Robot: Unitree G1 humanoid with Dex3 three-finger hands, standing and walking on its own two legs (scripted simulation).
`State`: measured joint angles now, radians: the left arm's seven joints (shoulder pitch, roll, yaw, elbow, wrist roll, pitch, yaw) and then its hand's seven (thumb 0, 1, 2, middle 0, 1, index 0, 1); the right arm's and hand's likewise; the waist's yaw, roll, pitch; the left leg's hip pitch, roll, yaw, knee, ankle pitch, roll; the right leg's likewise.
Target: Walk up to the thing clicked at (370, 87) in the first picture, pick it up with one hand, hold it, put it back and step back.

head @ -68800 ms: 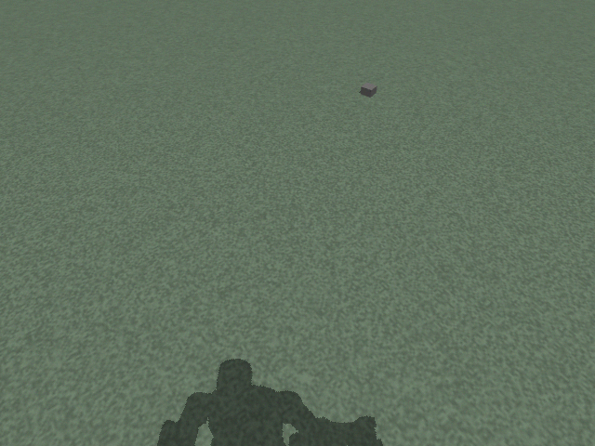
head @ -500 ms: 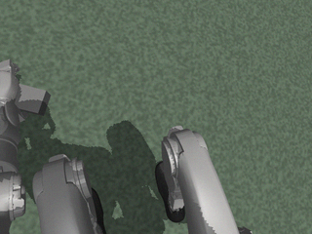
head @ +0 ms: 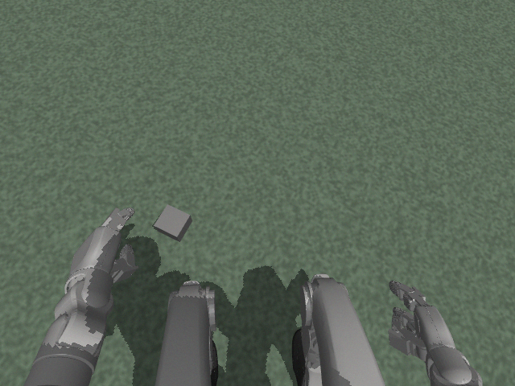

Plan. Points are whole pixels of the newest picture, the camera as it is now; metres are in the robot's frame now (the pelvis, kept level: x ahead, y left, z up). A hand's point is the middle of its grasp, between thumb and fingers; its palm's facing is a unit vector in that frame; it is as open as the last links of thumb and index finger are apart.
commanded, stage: home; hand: left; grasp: from above
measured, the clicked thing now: (173, 223) +0.53 +0.23 -0.48
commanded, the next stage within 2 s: none
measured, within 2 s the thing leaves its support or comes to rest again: neither
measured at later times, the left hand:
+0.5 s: hand (85, 287) +0.26 +0.19 +0.11, palm faces +0.09 -0.97 -0.22, open 7.5 cm
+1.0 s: hand (33, 318) +0.23 +0.19 +0.16, palm faces +0.12 -0.97 -0.19, open 7.4 cm
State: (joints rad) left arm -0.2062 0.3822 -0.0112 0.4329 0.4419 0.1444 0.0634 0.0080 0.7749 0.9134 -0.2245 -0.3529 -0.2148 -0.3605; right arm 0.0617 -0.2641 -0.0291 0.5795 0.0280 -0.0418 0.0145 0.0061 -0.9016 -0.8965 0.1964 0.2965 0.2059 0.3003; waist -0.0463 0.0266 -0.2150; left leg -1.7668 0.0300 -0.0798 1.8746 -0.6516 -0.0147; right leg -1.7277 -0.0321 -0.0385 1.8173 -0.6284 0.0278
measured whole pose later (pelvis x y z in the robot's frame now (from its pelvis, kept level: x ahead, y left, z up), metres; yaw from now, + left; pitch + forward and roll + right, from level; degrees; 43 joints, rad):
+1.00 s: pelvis +0.08 +0.00 +0.22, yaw +4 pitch +10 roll -3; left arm 0.50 0.22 0.03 -0.11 -0.05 0.45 0.02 0.01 0.91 0.90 -0.20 -0.30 -0.20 -0.30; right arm 0.27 -0.22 0.03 0.52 0.00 -0.22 -0.17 0.01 -0.90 -0.90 0.20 0.30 0.21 0.30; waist -0.03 0.04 -0.16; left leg -0.68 0.04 -0.05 1.01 -0.50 -0.01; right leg -0.63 -0.03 -0.06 0.94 -0.47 0.03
